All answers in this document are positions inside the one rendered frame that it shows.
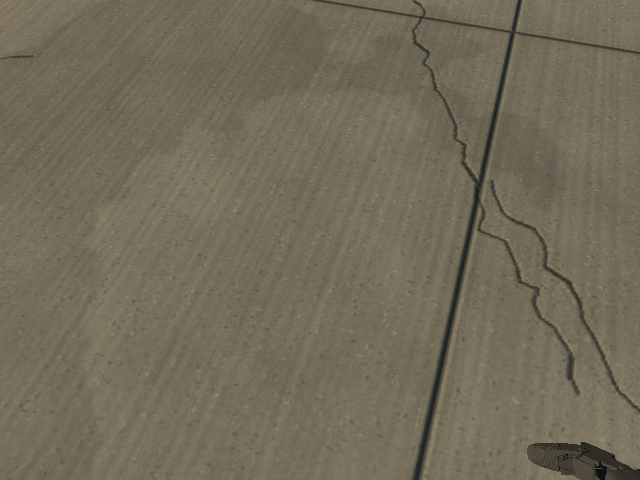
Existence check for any robot right hand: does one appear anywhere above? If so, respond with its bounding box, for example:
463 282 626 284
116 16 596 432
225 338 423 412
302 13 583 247
527 442 640 480

